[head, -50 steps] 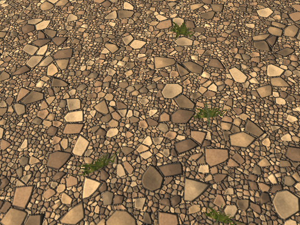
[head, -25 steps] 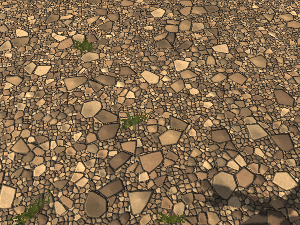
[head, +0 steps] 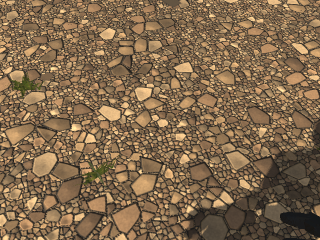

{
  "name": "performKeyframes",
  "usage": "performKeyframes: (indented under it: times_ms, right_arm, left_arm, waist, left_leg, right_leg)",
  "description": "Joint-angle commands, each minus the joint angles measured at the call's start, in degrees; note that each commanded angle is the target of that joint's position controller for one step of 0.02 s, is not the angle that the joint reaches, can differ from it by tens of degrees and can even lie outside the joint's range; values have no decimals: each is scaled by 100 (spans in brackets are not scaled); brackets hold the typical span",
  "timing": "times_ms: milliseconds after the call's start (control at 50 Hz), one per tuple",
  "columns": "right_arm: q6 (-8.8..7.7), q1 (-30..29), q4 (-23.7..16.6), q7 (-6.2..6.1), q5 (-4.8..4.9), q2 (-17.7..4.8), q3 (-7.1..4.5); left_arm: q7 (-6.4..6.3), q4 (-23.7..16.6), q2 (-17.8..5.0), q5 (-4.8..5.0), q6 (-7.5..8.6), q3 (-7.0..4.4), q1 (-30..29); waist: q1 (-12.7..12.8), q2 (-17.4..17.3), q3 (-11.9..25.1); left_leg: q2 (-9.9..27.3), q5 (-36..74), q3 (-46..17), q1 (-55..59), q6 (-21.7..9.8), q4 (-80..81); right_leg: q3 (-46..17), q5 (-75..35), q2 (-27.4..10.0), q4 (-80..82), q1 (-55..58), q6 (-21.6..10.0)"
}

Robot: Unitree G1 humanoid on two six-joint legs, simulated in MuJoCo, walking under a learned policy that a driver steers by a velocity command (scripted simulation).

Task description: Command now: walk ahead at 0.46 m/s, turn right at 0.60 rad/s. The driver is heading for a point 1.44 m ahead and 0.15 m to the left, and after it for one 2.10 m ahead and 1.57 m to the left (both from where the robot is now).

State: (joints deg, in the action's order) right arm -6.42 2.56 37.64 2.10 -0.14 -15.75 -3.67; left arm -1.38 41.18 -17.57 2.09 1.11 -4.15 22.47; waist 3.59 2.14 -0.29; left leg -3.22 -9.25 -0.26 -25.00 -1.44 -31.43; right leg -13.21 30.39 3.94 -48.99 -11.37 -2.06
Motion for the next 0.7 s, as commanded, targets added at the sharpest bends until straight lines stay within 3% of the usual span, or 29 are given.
performKeyframes:
  times_ms: [20,40,60,80,120,200,280,320,360,380,400,420,440,460,480,500,520,540,560,600,660,700]
  right_arm:
    - [61,1365,-55,-62,66,-749,-290]
    - [90,1115,-54,-88,23,-667,-249]
    - [92,1003,-19,-109,-9,-564,-216]
    - [61,964,37,-121,-49,-509,-179]
    - [-22,1050,200,-120,-16,-482,-166]
    - [-40,1206,449,-127,40,-736,-212]
    - [47,1431,627,-140,139,-967,-222]
    - [96,1706,753,-133,191,-1076,-230]
    - [179,1828,854,-140,228,-1163,-242]
    - [225,1831,882,-155,239,-1218,-248]
    - [267,1773,892,-176,241,-1275,-250]
    - [296,1787,905,-201,221,-1199,-205]
    - [279,1785,809,-233,102,-961,-90]
    - [178,2369,553,-197,15,-240,150]
    - [50,2117,637,-172,112,-649,73]
    - [-8,1651,449,-143,285,-976,-32]
    - [-28,1355,381,-151,271,-894,8]
    - [-5,1248,385,-161,180,-838,2]
    - [75,1341,430,-150,156,-818,-24]
    - [246,1561,532,-137,177,-604,9]
    - [379,1231,423,-172,159,-497,27]
    - [368,994,347,-157,105,-460,30]
  left_arm:
    - [28,-587,-883,55,144,-155,-255]
    - [27,-614,-775,-16,132,-143,-478]
    - [59,-661,-696,-82,135,-149,-621]
    - [89,-659,-576,-78,119,-133,-613]
    - [108,-648,-286,-68,97,-57,-588]
    - [150,-798,-143,-142,166,50,-1129]
    - [298,-930,-13,-147,304,163,-1899]
    - [352,-1041,-55,-98,324,165,-2209]
    - [385,-1127,-191,-82,333,121,-2336]
    - [396,-1123,-278,-96,339,80,-2235]
    - [387,-1018,-406,-122,339,4,-1821]
    - [355,-754,-636,-139,322,-136,-1000]
    - [284,-527,-987,-146,281,-276,-10]
    - [246,-470,-1662,-236,263,-388,361]
    - [259,-504,-1190,-164,281,-264,435]
    - [269,-486,-937,-172,308,-159,59]
    - [272,-501,-764,-164,320,-107,-263]
    - [286,-487,-582,-195,331,-57,-567]
    - [291,-502,-417,-246,369,-10,-764]
    - [290,-423,-397,-251,469,-26,-902]
    - [231,-223,-520,-295,572,-81,-889]
    - [180,-135,-540,-317,561,-78,-953]
  waist:
    - [-804,-1076,574]
    - [-682,-700,239]
    - [-594,-651,27]
    - [-494,-721,-28]
    - [-428,-795,-33]
    - [-450,-557,-203]
    - [-714,-545,-285]
    - [-815,-610,-340]
    - [-747,-666,-377]
    - [-627,-714,-298]
    - [-333,-748,-42]
    - [91,-690,449]
    - [520,-442,1140]
    - [178,1098,1971]
    - [374,952,2414]
    - [315,753,1474]
    - [161,429,966]
    - [-23,194,606]
    - [-220,265,468]
    - [-414,293,356]
    - [-423,136,-44]
    - [-410,73,-211]
  left_leg:
    - [2323,-2119,-3254,3456,-1098,1587]
    - [2101,-1437,-2627,2843,-988,1672]
    - [1955,-876,-2219,2390,-965,1807]
    - [1805,-530,-1865,2036,-927,1956]
    - [1724,-33,-1400,1830,-1020,2145]
    - [1723,796,-783,1971,-1145,2354]
    - [1490,1083,-129,1883,-933,2304]
    - [1632,1101,-149,2076,-894,2261]
    - [1817,1500,-176,2467,-814,2065]
    - [1854,2108,-134,2615,-753,1822]
    - [1780,3058,29,2653,-650,1287]
    - [1549,3734,279,2396,-503,297]
    - [1332,2760,458,1369,-273,-1186]
    - [355,-838,444,-845,130,-3496]
    - [273,-2288,-489,-1432,110,-4277]
    - [576,-1978,-473,-1938,47,-4477]
    - [836,-1523,-354,-1882,7,-4228]
    - [1006,-1204,-317,-1704,29,-3880]
    - [1155,-952,-377,-1339,45,-3673]
    - [1183,-717,-387,-959,129,-3495]
    - [1122,-83,-568,-1273,270,-2931]
    - [990,569,-551,-1226,312,-2188]
  right_leg:
    - [261,-381,-467,-2389,-3470,94]
    - [415,-778,-652,-2268,-3294,104]
    - [415,-1042,-808,-2085,-3152,100]
    - [427,-1206,-907,-1974,-2875,81]
    - [526,-1282,-906,-1709,-2767,91]
    - [618,-2012,-922,-594,-3105,207]
    - [1187,-2996,-864,884,-2481,229]
    - [1287,-2968,-794,1262,-2296,167]
    - [1339,-2597,-691,1581,-2212,8]
    - [1424,-2410,-585,1726,-1951,-97]
    - [1579,-2409,-409,1934,-1293,-226]
    - [1713,-2540,-219,2083,-96,-398]
    - [1039,-2719,-813,1810,1556,-658]
    - [-1924,-1638,-2427,2268,3418,-1608]
    - [-3075,-1355,-2656,2984,3483,-1752]
    - [-2154,-1590,-2450,3029,2873,-1505]
    - [-1376,-2144,-2175,3057,2130,-1355]
    - [-830,-2585,-1989,3210,1442,-1258]
    - [-455,-2857,-1838,3415,940,-1193]
    - [-41,-3025,-1804,3793,398,-1245]
    - [615,-3132,-1795,4164,130,-1197]
    - [1202,-4039,-1641,4104,111,-1034]
